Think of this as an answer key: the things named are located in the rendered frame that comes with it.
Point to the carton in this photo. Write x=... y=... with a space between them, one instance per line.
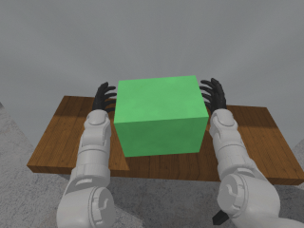
x=160 y=116

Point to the left robot forearm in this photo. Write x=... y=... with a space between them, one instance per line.
x=93 y=154

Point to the table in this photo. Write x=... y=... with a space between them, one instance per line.
x=57 y=151

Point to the right robot forearm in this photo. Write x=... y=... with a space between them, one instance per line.
x=230 y=150

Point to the left robot upper arm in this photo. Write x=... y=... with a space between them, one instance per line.
x=92 y=207

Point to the right robot hand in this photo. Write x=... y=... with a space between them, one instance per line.
x=217 y=98

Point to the right robot upper arm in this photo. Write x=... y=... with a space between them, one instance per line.
x=252 y=203

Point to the left robot hand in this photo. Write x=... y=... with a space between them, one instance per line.
x=100 y=97

